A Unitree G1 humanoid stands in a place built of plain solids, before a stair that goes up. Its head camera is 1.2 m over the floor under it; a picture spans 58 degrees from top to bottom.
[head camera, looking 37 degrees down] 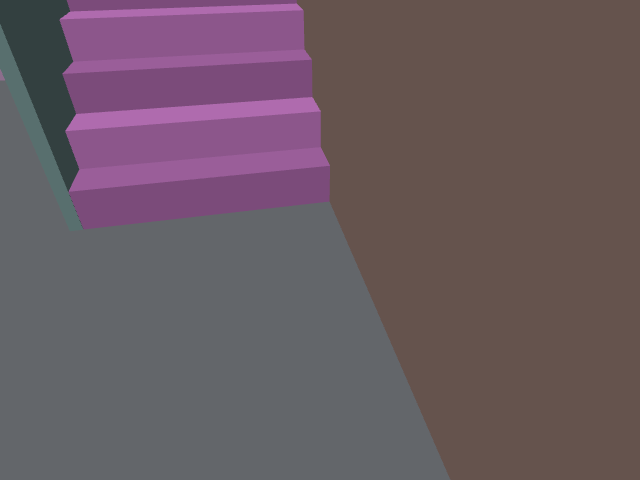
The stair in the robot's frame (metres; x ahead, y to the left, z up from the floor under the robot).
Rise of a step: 0.20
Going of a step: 0.22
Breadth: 1.20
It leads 12 degrees to the left of straight ahead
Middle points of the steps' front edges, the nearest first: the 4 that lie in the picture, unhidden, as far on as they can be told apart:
1.80 0.54 0.21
2.01 0.58 0.40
2.23 0.63 0.60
2.44 0.67 0.79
